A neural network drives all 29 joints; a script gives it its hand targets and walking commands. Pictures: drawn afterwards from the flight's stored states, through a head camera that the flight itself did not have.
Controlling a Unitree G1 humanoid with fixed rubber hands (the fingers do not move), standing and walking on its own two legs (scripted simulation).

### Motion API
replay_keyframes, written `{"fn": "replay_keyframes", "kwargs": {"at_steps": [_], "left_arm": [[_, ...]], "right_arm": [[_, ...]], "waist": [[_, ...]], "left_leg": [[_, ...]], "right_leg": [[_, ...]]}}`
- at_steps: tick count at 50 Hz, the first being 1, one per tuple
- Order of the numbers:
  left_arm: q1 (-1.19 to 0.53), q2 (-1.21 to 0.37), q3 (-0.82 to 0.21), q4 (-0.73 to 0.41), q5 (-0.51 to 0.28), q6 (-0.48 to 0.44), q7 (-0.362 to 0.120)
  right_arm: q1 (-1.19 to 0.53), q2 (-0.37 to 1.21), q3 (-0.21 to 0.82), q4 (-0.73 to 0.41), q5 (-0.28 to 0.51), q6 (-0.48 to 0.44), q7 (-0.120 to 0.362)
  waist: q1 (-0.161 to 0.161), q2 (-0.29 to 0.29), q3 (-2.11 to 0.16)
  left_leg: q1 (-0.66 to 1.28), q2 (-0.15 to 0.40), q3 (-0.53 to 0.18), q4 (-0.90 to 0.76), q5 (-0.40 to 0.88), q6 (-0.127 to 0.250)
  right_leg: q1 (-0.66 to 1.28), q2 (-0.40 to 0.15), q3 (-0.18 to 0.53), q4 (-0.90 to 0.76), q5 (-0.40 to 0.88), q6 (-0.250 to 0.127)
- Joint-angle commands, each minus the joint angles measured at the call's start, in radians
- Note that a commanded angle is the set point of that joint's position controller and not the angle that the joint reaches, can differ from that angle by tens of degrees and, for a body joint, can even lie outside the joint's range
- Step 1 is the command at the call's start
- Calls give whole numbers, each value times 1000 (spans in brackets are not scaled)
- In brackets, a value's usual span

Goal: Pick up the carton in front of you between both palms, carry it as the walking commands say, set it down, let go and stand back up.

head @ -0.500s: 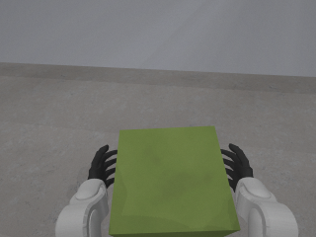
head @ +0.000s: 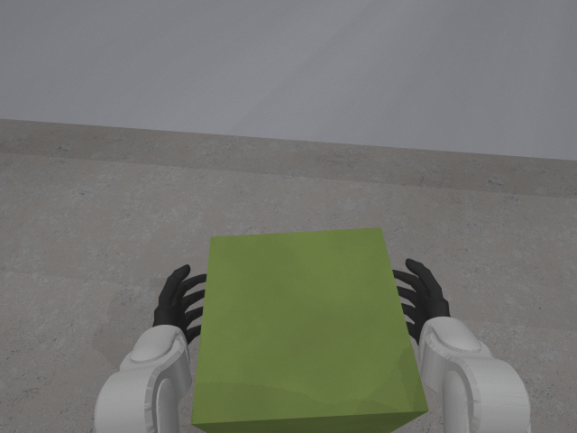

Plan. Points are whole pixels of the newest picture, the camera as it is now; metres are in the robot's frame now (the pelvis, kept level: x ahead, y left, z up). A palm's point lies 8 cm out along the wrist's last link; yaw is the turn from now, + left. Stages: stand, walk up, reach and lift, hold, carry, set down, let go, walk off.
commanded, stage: carry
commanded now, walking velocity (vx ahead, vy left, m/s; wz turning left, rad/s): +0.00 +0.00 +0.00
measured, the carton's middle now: (301, 346) +0.25 +0.00 +0.01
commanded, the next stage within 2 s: none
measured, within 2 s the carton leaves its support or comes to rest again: neither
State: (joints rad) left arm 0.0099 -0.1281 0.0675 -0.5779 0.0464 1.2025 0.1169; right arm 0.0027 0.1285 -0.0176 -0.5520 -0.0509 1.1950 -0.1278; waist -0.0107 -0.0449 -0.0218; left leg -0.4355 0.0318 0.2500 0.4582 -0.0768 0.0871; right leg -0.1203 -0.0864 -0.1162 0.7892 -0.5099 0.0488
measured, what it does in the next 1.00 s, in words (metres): walks ahead: right foot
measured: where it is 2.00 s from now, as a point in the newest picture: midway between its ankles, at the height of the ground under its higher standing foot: outside the picture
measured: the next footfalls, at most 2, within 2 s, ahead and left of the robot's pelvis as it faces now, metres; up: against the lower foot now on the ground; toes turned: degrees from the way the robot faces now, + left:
right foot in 0.20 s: +0.12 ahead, -0.14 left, +0.00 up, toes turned +3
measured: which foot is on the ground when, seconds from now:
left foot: down 0.00-1.00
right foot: up 0.00-0.18, down 0.20-1.00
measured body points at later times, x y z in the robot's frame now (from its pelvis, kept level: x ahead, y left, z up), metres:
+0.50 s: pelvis +0.14 -0.02 +0.01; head +0.12 -0.03 +0.46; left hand +0.39 +0.13 +0.10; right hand +0.39 -0.17 +0.10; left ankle +0.11 +0.09 -0.73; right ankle +0.08 -0.13 -0.73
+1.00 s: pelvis +0.13 -0.03 +0.01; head +0.12 -0.03 +0.46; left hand +0.41 +0.13 +0.04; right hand +0.42 -0.17 +0.04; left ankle +0.11 +0.09 -0.73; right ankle +0.08 -0.13 -0.73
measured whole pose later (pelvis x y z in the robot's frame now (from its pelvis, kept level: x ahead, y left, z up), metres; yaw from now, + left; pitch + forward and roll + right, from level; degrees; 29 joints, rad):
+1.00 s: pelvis +0.13 -0.03 +0.01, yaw +1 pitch +3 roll +0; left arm -0.15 -0.13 0.13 0.05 0.22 0.82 0.04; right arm -0.15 0.13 -0.12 0.05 -0.21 0.82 -0.04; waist 0.00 0.00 -0.09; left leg -0.26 0.08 0.19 0.51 -0.29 -0.01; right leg -0.20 -0.06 -0.17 0.50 -0.33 0.00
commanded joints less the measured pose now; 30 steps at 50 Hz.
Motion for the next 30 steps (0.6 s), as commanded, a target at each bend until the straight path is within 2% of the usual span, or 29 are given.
{"fn": "replay_keyframes", "kwargs": {"at_steps": [1, 2, 3, 5, 7, 8, 9, 10, 11, 12, 13, 14, 15, 17, 20, 25, 30], "left_arm": [[-305, -794, -701, -112, -283, -10, -120], [-340, -841, -716, -110, -287, -23, -127], [-350, -876, -728, -102, -291, -36, -132], [-324, -906, -732, -91, -277, -57, -135], [-294, -899, -731, -92, -261, -70, -132], [-285, -891, -729, -95, -255, -72, -131], [-283, -878, -726, -104, -250, -72, -129], [-292, -860, -721, -117, -249, -67, -128], [-301, -832, -712, -126, -249, -59, -126], [-315, -804, -704, -120, -248, -51, -122], [-331, -781, -692, -114, -248, -42, -117], [-322, -754, -675, -94, -248, -29, -112], [-305, -726, -658, -74, -246, -17, -108], [-277, -681, -630, -37, -236, 1, -99], [-291, -660, -615, -7, -239, 17, -96], [-367, -698, -629, 29, -244, 3, -122], [-404, -715, -616, 123, -211, -55, -163]], "right_arm": [[-266, 810, 604, -107, 283, -21, 123], [-290, 858, 613, -108, 287, -33, 133], [-309, 883, 621, -109, 289, -45, 141], [-304, 898, 633, -111, 293, -64, 152], [-284, 887, 641, -121, 292, -75, 158], [-283, 875, 645, -126, 291, -76, 159], [-286, 860, 648, -131, 290, -75, 160], [-294, 845, 649, -136, 287, -72, 160], [-298, 826, 646, -134, 283, -66, 156], [-310, 796, 642, -142, 277, -55, 152], [-325, 774, 639, -143, 276, -41, 146], [-327, 747, 630, -130, 274, -27, 138], [-318, 718, 621, -119, 268, -14, 129], [-302, 678, 604, -93, 257, 7, 113], [-316, 662, 589, -65, 250, 24, 103], [-377, 699, 587, -15, 242, 11, 126], [-404, 712, 565, 92, 208, -46, 167]], "waist": [[-5, 199, -429], [-1, 186, -379], [4, 183, -370], [4, 177, -390], [0, 180, -400], [4, 172, -396], [10, 161, -383], [8, 156, -364], [7, 143, -338], [0, 88, -281], [0, 31, -241], [1, 11, -215], [2, 5, -214], [4, -5, -243], [5, -9, -268], [7, 11, -283], [8, 32, -307]], "left_leg": [[627, 349, -353, -133, 724, 113], [556, 306, -281, -144, 713, 58], [507, 273, -236, -168, 607, 28], [477, 259, -207, -187, 432, 26], [460, 253, -186, -167, 380, 37], [434, 238, -157, -147, 337, 29], [387, 217, -130, -130, 268, 9], [333, 194, -121, -117, 166, -18], [271, 181, -119, -112, 52, -40], [256, 145, -103, -108, -21, -64], [267, 136, -124, -106, 15, -78], [269, 143, -132, -81, 95, -81], [278, 148, -132, -45, 190, -84], [292, 146, -129, 13, 299, -92], [290, 134, -119, 49, 318, -103], [302, 130, -121, 61, 329, -105], [315, 134, -126, 70, 340, -96]], "right_leg": [[-296, 20, 100, 237, -65, -24], [-272, -13, 114, 85, -30, -30], [-216, -8, 98, -48, -7, -24], [-146, 25, 55, -160, 22, -16], [-120, 24, 22, -250, 115, -21], [-90, 18, 3, -314, 207, -21], [-39, 6, -12, -404, 344, -17], [8, -17, -9, -436, 423, -12], [40, -58, 9, -440, 444, -9], [-28, -111, 62, -420, 490, -14], [-67, -118, 60, -393, 513, -21], [-73, -113, 54, -389, 552, -22], [-64, -109, 50, -383, 622, -23], [-41, -105, 46, -358, 787, -28], [-14, -106, 40, -333, 924, -30], [-10, -96, 33, -311, 920, -35], [-4, -85, 27, -294, 860, -41]]}}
